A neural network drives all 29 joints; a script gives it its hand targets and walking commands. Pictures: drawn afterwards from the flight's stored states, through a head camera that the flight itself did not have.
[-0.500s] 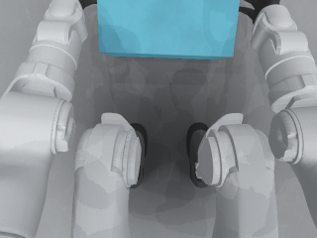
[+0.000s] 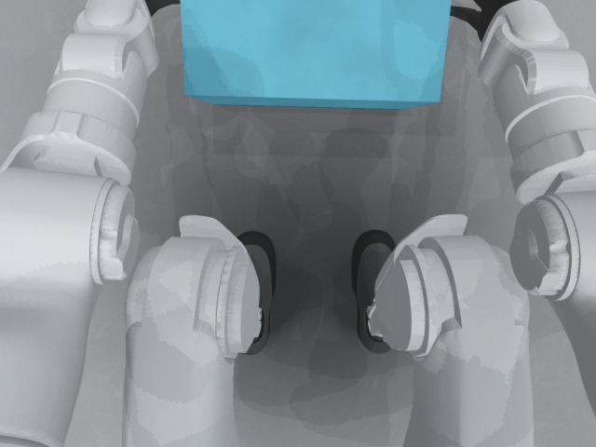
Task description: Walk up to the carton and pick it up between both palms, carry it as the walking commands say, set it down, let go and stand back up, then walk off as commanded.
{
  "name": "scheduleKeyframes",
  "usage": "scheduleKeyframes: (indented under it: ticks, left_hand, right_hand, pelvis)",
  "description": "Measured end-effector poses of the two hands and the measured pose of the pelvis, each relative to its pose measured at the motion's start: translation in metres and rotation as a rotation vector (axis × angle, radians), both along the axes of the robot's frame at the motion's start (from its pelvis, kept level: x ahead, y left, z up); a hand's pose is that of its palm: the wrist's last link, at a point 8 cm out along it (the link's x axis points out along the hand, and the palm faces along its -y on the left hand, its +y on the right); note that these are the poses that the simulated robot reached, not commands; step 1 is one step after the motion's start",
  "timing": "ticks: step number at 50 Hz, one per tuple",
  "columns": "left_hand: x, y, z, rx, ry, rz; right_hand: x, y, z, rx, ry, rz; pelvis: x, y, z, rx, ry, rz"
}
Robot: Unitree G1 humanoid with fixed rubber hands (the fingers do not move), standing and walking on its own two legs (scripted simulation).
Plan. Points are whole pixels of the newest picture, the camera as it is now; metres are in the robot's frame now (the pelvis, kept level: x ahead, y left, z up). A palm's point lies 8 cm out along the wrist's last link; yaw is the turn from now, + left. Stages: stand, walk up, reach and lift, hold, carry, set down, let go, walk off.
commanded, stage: set down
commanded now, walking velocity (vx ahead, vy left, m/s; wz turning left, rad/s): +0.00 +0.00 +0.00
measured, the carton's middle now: (312, 28) +0.53 +0.01 -0.26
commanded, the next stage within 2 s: none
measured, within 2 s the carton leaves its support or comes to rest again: neither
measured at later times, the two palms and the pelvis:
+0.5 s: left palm out of the picture +0.54 +0.19 -0.18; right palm out of the picture +0.54 -0.19 -0.18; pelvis +0.00 +0.00 +0.00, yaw +0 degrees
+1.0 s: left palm out of the picture +0.55 +0.21 -0.14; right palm out of the picture +0.54 -0.21 -0.14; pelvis +0.00 +0.00 +0.02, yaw +0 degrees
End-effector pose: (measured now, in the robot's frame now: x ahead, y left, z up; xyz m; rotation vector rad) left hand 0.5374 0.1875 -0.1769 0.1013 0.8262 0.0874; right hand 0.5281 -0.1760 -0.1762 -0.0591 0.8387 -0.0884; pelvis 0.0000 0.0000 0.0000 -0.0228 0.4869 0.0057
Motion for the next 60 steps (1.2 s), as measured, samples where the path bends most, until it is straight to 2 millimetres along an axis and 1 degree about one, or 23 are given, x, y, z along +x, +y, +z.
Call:
scheduleKeyframes:
  ticks: [12, 22, 26, 34, 40, 44, 48, 52, 60]
  left_hand:
    - [0.003, -0.004, -0.003, -0.034, -0.041, 0.022]
    - [0.004, -0.003, -0.007, -0.043, -0.058, 0.043]
    - [0.004, 0.003, -0.007, -0.033, -0.062, 0.055]
    - [0.001, 0.022, -0.008, -0.012, -0.065, 0.078]
    - [0.002, 0.028, -0.004, -0.017, -0.085, 0.081]
    - [0.009, 0.027, 0.007, -0.023, -0.122, 0.077]
    - [0.013, 0.026, 0.025, -0.023, -0.151, 0.075]
    - [0.015, 0.028, 0.051, -0.017, -0.167, 0.079]
    - [0.019, 0.038, 0.105, -0.01, -0.183, 0.077]
  right_hand:
    - [0.004, -0.004, 0.0, 0.001, -0.032, -0.033]
    - [0.013, -0.005, 0.002, -0.001, -0.068, -0.055]
    - [0.013, -0.012, 0.0, -0.012, -0.067, -0.066]
    - [0.009, -0.032, -0.002, -0.035, -0.065, -0.084]
    - [0.01, -0.038, 0.002, -0.033, -0.081, -0.083]
    - [0.014, -0.038, 0.012, -0.022, -0.118, -0.084]
    - [0.016, -0.035, 0.027, -0.014, -0.146, -0.085]
    - [0.016, -0.036, 0.048, -0.017, -0.16, -0.087]
    - [0.019, -0.043, 0.099, -0.026, -0.178, -0.088]
  pelvis:
    - [0.001, 0.0, 0.003, -0.002, 0.018, 0.0]
    - [0.003, -0.002, 0.002, 0.001, 0.029, -0.001]
    - [0.003, -0.003, 0.001, 0.002, 0.03, -0.003]
    - [0.003, -0.004, -0.002, 0.004, 0.031, -0.004]
    - [0.002, -0.004, -0.001, 0.004, 0.033, -0.004]
    - [0.0, -0.004, 0.002, 0.004, 0.036, -0.005]
    - [-0.001, -0.004, 0.011, 0.005, 0.034, -0.005]
    - [-0.001, -0.004, 0.026, 0.006, 0.025, -0.003]
    - [-0.004, -0.005, 0.062, 0.007, 0.017, 0.004]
